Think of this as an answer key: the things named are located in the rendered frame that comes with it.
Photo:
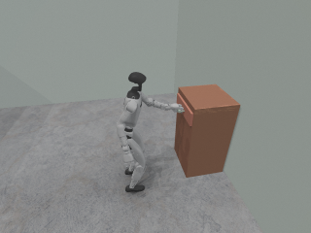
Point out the right robot forearm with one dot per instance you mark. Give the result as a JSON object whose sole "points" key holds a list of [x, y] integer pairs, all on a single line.
{"points": [[124, 142]]}

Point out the right robot hand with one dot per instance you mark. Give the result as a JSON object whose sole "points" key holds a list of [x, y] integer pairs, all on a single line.
{"points": [[128, 157]]}

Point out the robot left foot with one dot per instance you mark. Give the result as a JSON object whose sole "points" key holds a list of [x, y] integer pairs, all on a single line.
{"points": [[127, 172]]}

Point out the cabinet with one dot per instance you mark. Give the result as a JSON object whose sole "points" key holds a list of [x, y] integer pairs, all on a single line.
{"points": [[202, 147]]}

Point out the robot left upper arm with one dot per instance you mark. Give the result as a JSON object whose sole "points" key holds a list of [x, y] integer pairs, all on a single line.
{"points": [[148, 101]]}

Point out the robot right upper arm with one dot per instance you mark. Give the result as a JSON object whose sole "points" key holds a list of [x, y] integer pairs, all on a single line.
{"points": [[129, 109]]}

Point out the left robot forearm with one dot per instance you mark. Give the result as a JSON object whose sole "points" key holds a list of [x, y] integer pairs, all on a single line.
{"points": [[162, 106]]}

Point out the drawer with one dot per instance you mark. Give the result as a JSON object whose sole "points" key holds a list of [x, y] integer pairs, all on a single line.
{"points": [[188, 114]]}

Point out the robot left shin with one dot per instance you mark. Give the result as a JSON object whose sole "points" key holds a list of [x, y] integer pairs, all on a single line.
{"points": [[130, 167]]}

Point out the left robot hand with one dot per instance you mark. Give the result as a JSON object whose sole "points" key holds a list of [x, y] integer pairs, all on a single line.
{"points": [[175, 107]]}

